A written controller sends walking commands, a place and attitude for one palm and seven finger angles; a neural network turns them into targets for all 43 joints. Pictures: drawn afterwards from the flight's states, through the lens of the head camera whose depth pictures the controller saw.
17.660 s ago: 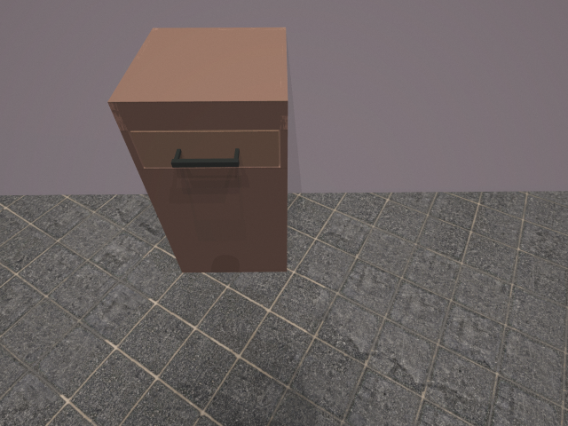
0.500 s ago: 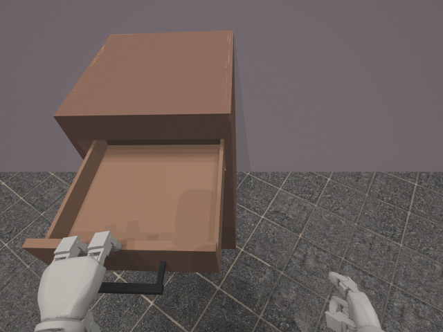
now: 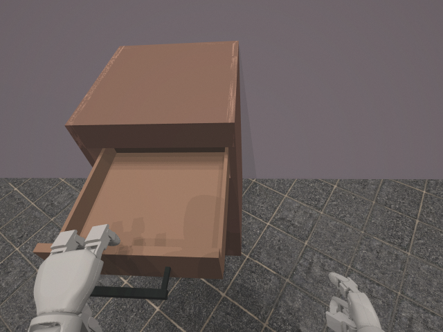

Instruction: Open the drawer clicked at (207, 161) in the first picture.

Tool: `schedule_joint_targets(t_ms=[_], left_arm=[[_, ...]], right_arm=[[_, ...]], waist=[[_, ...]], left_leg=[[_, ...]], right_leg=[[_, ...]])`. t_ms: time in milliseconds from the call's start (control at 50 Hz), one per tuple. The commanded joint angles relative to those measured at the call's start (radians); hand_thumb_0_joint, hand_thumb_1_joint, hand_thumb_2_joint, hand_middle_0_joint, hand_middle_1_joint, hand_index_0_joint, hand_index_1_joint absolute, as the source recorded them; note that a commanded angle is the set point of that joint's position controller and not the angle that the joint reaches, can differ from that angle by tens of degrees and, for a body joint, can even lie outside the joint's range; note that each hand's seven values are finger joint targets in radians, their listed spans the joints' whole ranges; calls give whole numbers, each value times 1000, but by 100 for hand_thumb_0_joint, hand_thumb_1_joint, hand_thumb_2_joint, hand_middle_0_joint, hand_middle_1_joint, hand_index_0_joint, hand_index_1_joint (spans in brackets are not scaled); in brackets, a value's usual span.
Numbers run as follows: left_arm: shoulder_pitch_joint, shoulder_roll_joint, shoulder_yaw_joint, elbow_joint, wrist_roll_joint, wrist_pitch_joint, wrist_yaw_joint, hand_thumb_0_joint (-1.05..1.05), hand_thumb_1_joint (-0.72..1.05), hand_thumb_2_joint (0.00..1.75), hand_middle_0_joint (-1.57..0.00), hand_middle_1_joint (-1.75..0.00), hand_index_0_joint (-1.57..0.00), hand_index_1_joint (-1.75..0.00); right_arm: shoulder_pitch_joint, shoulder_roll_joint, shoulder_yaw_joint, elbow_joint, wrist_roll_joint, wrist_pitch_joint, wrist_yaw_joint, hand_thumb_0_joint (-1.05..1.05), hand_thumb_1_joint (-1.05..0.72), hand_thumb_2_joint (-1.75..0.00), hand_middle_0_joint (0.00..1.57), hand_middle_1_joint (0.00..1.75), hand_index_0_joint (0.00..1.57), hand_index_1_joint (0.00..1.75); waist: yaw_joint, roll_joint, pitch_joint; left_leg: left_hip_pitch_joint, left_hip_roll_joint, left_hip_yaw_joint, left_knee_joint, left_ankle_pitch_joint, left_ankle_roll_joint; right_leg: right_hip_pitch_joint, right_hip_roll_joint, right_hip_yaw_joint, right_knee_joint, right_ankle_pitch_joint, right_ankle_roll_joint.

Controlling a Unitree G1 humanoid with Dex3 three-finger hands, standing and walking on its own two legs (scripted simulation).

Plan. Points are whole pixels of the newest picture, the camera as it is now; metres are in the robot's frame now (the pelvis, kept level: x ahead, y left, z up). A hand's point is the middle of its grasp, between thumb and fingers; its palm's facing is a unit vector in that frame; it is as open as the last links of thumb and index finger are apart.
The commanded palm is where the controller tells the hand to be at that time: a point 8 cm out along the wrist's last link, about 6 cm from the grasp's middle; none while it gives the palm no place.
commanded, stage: lift the hand off the handle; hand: left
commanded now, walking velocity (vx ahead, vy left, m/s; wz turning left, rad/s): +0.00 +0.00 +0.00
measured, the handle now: (127, 282) +0.23 +0.24 -0.09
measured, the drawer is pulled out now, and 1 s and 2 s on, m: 0.30 0.30 0.30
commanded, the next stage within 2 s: draw the hand back to the body in 0.26 s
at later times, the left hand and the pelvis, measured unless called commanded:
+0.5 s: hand (84, 287) +0.17 +0.24 +0.05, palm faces +0.01 -0.11 -0.99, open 13.8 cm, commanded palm +0.16 +0.24 +0.11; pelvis +0.00 +0.00 +0.01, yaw +0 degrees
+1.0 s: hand (54, 274) +0.17 +0.26 +0.11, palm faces +0.09 -0.25 -0.97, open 13.8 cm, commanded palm +0.14 +0.27 +0.16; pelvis +0.00 +0.01 +0.02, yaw +0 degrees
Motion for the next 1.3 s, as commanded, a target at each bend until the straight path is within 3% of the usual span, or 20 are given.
schedule_joint_targets(t_ms=[0, 160, 260, 280, 340, 380, 460, 620, 640, 800, 840, 940, 960, 980, 1000, 1020, 1060, 1120, 1160, 1280], left_arm=[[-30, 150, 84, -236, -7, -19, 5, 0, -50, 30, -30, -120, -30, -120], [27, 205, 162, -252, -5, -17, 2, 0, -50, 30, -30, -120, -30, -120], [44, 141, 112, -257, -29, -20, -13, 0, -50, 30, -30, -120, -30, -120], [43, 161, 124, -269, -29, -24, -17, 0, -50, 30, -30, -120, -30, -120], [12, 169, 120, -274, -24, -37, -26, 0, -50, 30, -30, -120, -30, -120], [-16, 224, 162, -310, -9, -56, -21, 0, -50, 30, -30, -120, -30, -120], [-17, 228, 179, -343, -6, -71, -5, 0, -50, 30, -30, -120, -30, -120], [71, 197, 178, -296, -73, 7, -49, 0, -50, 30, -30, -120, -30, -120], [50, 224, 188, -296, -69, 14, -63, 0, -50, 30, -30, -120, -30, -120], [5, 274, 205, -406, -78, -24, -119, 0, -50, 30, -30, -120, -30, -120], [1, 288, 225, -443, -72, -41, -115, 0, -50, 30, -30, -120, -30, -120], [95, 290, 273, -451, -91, -42, -111, 0, -50, 30, -30, -120, -30, -120], [104, -113, 162, -358, -831, -46, -167, 0, -47, 32, -30, -118, -30, -118], [70, -1, 202, -374, -865, -71, -181, 0, -43, 33, -29, -115, -29, -115], [67, 34, 243, -381, -867, -87, -179, 0, -40, 34, -29, -113, -29, -113], [80, 62, 288, -395, -925, -97, -180, 0, -36, 36, -29, -111, -29, -111], [-4, 81, 289, -488, -955, -124, -182, 0, -29, 39, -29, -107, -29, -107], [-33, 103, 306, -555, -969, -135, -183, 0, -18, 43, -28, -100, -28, -100], [-7, 71, 286, -564, -980, -138, -191, 0, -12, 47, -27, -95, -27, -95], [46, 61, 345, -476, -1007, -140, -216, 0, 9, 55, -26, -82, -26, -82]], right_arm=[[-120, -91, -40, -176, 2, -55, -9, 0, -90, -90, 20, 30, 20, 30], [-131, -86, -33, -185, 7, -45, -5, 0, -90, -90, 20, 30, 20, 30], [-130, -92, -39, -184, 10, -46, 1, 0, -90, -90, 20, 30, 20, 30], [-126, -97, -37, -184, 6, -47, 2, 0, -90, -90, 20, 30, 20, 30], [-122, -98, -35, -180, -1, -47, -3, 0, -90, -90, 20, 30, 20, 30], [-122, -98, -36, -176, -9, -46, -9, 0, -90, -90, 20, 30, 20, 30], [-124, -88, -38, -174, -7, -46, -10, 0, -90, -90, 20, 30, 20, 30], [-158, -95, -32, -191, 24, -34, -5, 0, -90, -90, 20, 30, 20, 30], [-146, -101, -27, -187, 23, -32, -5, 0, -90, -90, 20, 30, 20, 30], [-133, -99, -18, -200, 15, -37, -24, 0, -90, -90, 20, 30, 20, 30], [-122, -99, -18, -202, 9, -41, -23, 0, -90, -90, 20, 30, 20, 30], [-122, -101, -26, -204, 16, -33, -14, 0, -90, -90, 20, 30, 20, 30], [-41, -25, -20, -222, 56, -103, -48, 0, -90, -90, 20, 30, 20, 30], [-54, -55, -12, -204, 62, -148, -68, 0, -90, -90, 20, 30, 20, 30], [-60, -52, -10, -189, 59, -168, -82, 0, -90, -90, 20, 30, 20, 30], [-77, -53, -2, -174, 50, -170, -103, 0, -90, -90, 20, 30, 20, 30], [-72, -59, 6, -170, 40, -207, -124, 0, -90, -90, 20, 30, 20, 30], [-76, -58, 17, -138, 30, -255, -128, 0, -90, -90, 20, 30, 20, 30], [-70, -48, 23, -122, 28, -279, -119, 0, -90, -90, 20, 30, 20, 30], [-97, -49, 10, -84, 25, -273, -99, 0, -90, -90, 20, 30, 20, 30]], waist=[[-10, -64, -110], [14, -47, -84], [-4, -69, -83], [3, -65, -119], [-2, -89, -104], [3, -57, -118], [7, 6, -102], [16, -73, -61], [20, -92, -78], [13, -35, -32], [25, 6, -68], [34, -13, -75], [-78, -85, 3], [-53, -104, -2], [-47, -45, 11], [-32, -132, 21], [-33, -99, 6], [-22, 40, 39], [-22, 98, 71], [-13, -33, 100]], left_leg=[[98, 0, 4, -109, 296, 38], [98, -3, 6, -133, 293, 32], [107, -2, 7, -132, 310, 32], [114, -4, 9, -129, 315, 34], [112, -9, 6, -130, 295, 39], [130, -11, 5, -126, 293, 39], [154, -6, 0, -133, 304, 35], [122, 7, -8, -179, 318, 28], [123, 5, -4, -184, 322, 31], [184, 6, -7, -205, 318, 38], [218, 6, -7, -202, 341, 38], [222, 13, -9, -206, 416, 28], [341, 50, -35, -241, 418, 48], [345, 54, -38, -258, 411, 45], [353, 49, -30, -265, 393, 41], [329, 46, -44, -294, 397, 37], [344, 38, -35, -317, 438, 32], [346, 27, -30, -343, 482, 19], [345, 33, -36, -361, 529, 4], [334, 33, -28, -390, 516, 3]], right_leg=[[110, -21, 21, -152, 309, -15], [142, -19, 28, -170, 309, -19], [139, -17, 25, -175, 345, -13], [147, -22, 24, -177, 349, -10], [135, -22, 28, -188, 316, -8], [130, -25, 40, -192, 307, -12], [118, -21, 32, -187, 281, -24], [178, -22, 9, -206, 309, -12], [187, -23, 0, -207, 308, -6], [182, -29, 10, -258, 266, -7], [185, -28, 9, -262, 264, -12], [222, -29, 0, -257, 343, -10], [310, -21, -59, -255, 322, -3], [305, -28, -55, -268, 278, 6], [302, -28, -48, -283, 261, 4], [329, -33, -66, -309, 274, 6], [369, -49, -62, -324, 332, 10], [391, -58, -55, -357, 355, -1], [396, -59, -61, -362, 367, -6], [433, -43, -67, -400, 411, -3]])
